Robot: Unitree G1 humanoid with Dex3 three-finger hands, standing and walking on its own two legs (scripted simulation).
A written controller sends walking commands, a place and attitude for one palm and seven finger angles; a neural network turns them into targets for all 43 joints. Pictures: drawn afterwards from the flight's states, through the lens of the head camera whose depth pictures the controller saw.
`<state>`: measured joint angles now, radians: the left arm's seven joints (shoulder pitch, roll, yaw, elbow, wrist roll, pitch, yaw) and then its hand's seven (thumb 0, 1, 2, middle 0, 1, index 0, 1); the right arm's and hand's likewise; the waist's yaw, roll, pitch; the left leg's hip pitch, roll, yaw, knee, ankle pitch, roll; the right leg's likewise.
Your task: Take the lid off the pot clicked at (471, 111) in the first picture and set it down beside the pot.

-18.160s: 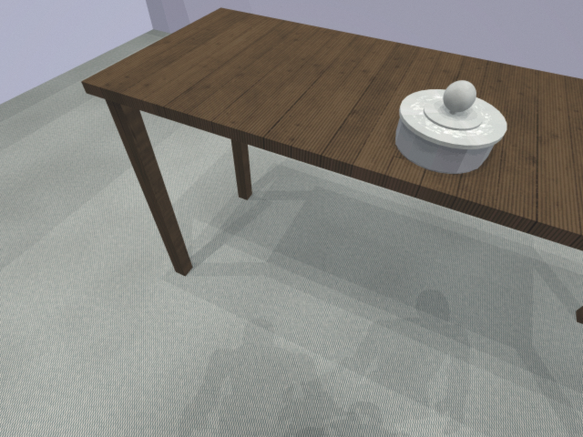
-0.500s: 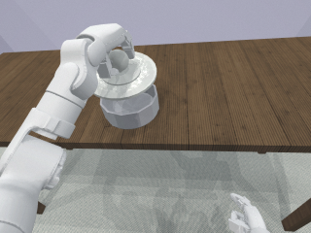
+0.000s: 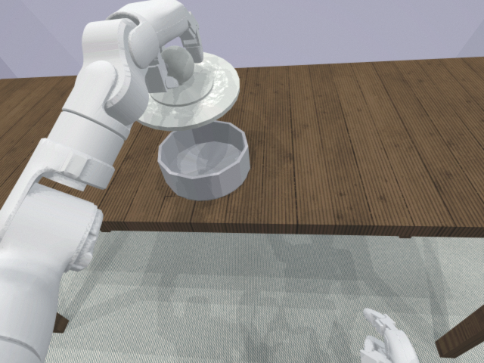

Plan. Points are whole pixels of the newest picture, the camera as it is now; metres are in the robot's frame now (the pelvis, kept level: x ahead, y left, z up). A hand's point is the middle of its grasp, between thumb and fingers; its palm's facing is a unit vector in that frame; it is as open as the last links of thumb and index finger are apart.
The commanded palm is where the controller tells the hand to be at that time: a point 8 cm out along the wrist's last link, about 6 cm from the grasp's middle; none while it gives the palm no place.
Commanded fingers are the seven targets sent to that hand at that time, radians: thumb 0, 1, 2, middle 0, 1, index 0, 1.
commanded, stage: lift the lid straight up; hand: left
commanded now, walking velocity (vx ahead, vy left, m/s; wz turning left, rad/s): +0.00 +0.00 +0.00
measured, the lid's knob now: (176, 65) +0.46 +0.11 +0.29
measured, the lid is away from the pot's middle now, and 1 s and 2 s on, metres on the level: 0.01 0.06 0.19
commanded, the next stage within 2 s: move the lid sideways beside the pot in 0.38 s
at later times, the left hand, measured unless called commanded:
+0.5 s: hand (164, 52) +0.44 +0.11 +0.32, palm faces -0.06 -0.05 -1.00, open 8.4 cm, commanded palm +0.41 +0.12 +0.40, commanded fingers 0.00 0.43 1.28 -0.97 -0.81 -0.88 -0.75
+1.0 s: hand (135, 55) +0.45 +0.16 +0.32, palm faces -0.08 -0.05 -1.00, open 8.4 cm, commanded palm +0.42 +0.17 +0.40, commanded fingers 0.00 0.43 1.28 -0.97 -0.81 -0.88 -0.75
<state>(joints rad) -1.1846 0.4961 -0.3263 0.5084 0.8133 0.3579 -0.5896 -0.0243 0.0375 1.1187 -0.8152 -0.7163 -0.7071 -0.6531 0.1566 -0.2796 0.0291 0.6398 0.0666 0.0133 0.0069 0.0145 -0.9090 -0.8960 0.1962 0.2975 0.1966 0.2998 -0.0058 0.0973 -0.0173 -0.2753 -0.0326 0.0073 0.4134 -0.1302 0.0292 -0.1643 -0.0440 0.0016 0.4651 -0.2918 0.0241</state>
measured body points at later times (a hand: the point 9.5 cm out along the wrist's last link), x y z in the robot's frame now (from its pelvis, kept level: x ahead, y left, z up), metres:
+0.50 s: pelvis +0.01 +0.00 +0.00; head +0.00 -0.04 +0.45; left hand +0.44 +0.11 +0.37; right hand +0.18 -0.24 -0.11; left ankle +0.06 +0.10 -0.74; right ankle -0.03 -0.14 -0.74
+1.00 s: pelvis +0.01 +0.00 +0.00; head +0.02 -0.04 +0.45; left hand +0.45 +0.16 +0.37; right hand +0.18 -0.24 -0.11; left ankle +0.06 +0.10 -0.74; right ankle -0.03 -0.14 -0.74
